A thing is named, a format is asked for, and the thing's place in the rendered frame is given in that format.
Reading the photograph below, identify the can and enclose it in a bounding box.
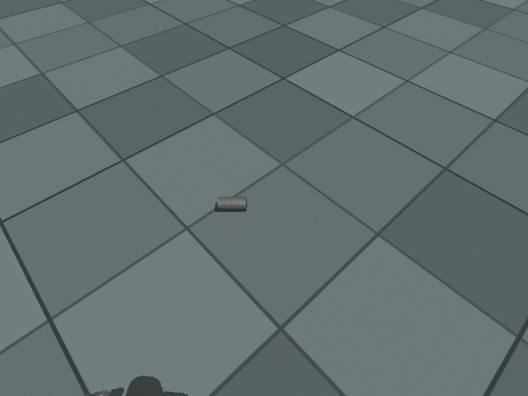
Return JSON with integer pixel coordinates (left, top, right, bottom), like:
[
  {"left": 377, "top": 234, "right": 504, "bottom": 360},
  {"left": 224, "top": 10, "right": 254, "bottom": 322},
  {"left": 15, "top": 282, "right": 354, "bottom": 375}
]
[{"left": 218, "top": 197, "right": 247, "bottom": 210}]

